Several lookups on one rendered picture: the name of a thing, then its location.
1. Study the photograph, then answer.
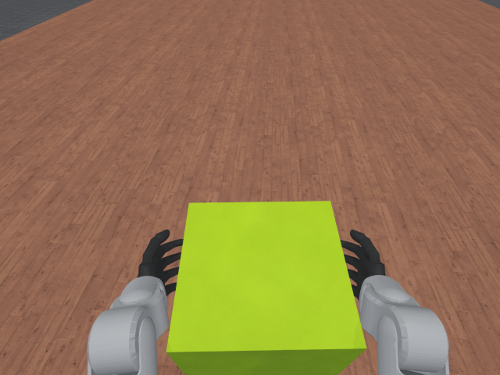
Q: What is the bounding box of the left robot forearm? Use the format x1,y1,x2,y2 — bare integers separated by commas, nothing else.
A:
87,276,170,375

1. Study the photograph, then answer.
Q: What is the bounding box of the carton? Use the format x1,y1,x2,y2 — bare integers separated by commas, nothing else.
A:
166,201,366,375

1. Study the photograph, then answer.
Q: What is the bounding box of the right robot forearm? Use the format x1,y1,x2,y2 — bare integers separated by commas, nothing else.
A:
359,275,449,375

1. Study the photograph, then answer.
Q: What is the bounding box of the robot right hand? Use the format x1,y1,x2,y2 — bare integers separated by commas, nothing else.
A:
340,230,386,300

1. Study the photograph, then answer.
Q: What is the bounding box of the robot left hand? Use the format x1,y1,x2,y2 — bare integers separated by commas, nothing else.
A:
137,230,184,297

